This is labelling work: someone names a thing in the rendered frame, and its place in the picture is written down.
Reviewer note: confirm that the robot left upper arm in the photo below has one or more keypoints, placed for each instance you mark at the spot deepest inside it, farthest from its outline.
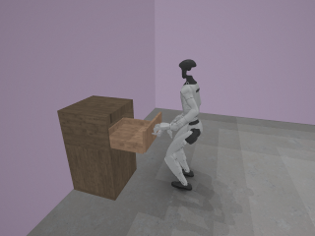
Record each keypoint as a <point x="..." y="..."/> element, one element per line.
<point x="187" y="93"/>

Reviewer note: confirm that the right robot hand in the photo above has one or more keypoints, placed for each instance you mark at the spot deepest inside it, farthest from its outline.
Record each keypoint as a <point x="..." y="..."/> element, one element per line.
<point x="178" y="117"/>

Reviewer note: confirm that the handle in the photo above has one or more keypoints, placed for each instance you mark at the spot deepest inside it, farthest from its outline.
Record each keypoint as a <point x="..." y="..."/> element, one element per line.
<point x="158" y="133"/>

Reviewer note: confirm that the left robot foot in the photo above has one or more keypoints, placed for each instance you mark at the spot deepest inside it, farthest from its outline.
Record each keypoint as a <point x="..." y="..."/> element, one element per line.
<point x="178" y="185"/>

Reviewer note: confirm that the drawer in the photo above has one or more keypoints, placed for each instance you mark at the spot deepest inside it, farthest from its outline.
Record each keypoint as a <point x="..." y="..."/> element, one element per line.
<point x="135" y="135"/>

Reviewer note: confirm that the robot right shin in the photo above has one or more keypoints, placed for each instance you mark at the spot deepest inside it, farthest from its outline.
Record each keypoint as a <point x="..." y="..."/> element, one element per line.
<point x="181" y="157"/>

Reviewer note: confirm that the left robot hand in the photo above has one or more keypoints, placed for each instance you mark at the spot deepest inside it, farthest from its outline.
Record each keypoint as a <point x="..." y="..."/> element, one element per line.
<point x="163" y="127"/>

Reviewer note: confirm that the cabinet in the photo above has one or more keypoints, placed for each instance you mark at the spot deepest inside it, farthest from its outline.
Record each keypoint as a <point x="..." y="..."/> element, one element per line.
<point x="95" y="167"/>

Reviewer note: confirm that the left robot forearm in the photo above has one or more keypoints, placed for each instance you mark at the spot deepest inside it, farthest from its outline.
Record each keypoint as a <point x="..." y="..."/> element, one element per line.
<point x="183" y="121"/>

